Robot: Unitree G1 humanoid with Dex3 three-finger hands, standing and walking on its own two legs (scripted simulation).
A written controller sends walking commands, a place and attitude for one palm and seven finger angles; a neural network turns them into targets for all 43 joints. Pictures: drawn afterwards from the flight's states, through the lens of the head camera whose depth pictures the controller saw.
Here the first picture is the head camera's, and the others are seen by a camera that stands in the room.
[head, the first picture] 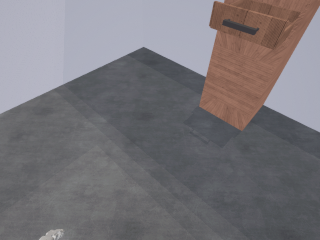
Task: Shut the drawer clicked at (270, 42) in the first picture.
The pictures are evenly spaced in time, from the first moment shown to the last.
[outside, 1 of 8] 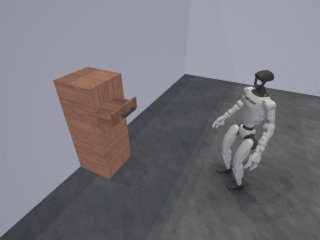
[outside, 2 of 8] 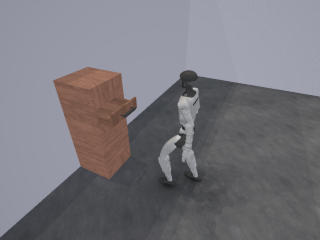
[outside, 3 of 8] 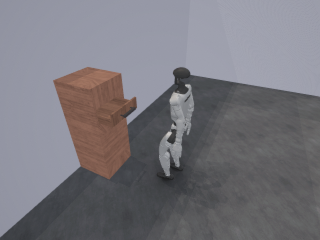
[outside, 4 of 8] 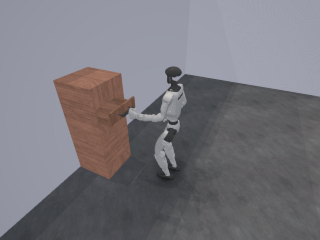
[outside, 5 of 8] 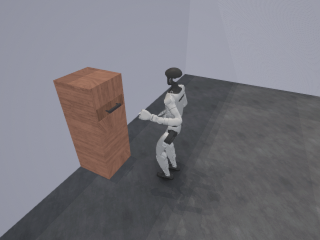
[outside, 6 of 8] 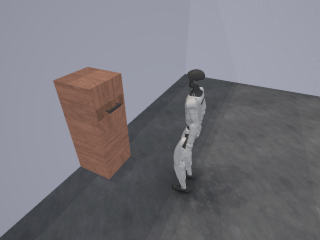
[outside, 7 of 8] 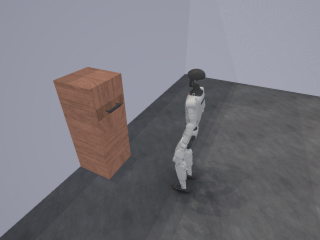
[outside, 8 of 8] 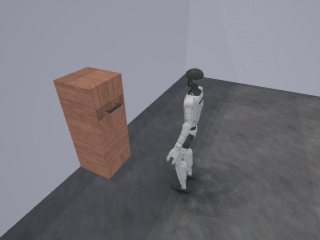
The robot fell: no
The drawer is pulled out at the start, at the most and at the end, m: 0.18 0.18 0.00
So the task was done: yes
